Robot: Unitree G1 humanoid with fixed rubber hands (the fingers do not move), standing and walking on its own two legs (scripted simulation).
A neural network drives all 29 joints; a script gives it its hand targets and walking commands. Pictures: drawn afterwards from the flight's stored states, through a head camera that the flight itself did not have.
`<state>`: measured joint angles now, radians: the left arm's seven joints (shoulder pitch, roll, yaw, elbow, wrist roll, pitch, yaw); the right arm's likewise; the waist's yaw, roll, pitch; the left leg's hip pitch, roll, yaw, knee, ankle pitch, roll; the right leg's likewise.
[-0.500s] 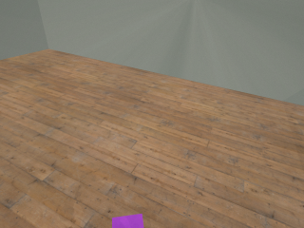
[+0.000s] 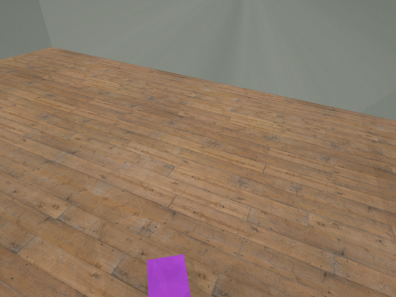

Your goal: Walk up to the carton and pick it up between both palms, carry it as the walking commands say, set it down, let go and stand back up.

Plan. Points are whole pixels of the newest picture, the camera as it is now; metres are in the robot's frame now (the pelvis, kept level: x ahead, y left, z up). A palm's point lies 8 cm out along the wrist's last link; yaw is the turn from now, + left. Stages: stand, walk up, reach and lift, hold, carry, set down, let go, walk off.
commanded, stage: stand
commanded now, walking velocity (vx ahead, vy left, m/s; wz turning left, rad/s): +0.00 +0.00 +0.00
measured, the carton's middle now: (168, 293) +0.44 +0.08 -0.66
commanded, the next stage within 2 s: none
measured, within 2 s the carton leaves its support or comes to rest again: neither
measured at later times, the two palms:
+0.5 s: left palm out of the picture +0.01 +0.28 -0.12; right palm out of the picture +0.00 -0.28 -0.13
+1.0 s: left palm out of the picture +0.03 +0.29 -0.12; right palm out of the picture +0.04 -0.27 -0.12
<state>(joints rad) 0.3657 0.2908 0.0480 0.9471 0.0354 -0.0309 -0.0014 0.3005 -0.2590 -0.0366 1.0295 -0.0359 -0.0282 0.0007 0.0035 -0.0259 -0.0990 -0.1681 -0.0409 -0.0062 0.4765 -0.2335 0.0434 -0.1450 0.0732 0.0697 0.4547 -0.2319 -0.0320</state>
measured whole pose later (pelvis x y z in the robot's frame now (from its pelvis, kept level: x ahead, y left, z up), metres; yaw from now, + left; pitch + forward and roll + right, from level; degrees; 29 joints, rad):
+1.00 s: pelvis -0.01 +0.00 +0.00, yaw +0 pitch -4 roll +0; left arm 0.23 0.31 0.02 1.08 0.02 -0.02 0.01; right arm 0.19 -0.28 -0.02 1.13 -0.02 -0.03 0.00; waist 0.00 -0.02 -0.03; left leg -0.17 -0.05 -0.01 0.41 -0.18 0.05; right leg -0.16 0.06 0.08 0.42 -0.19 -0.02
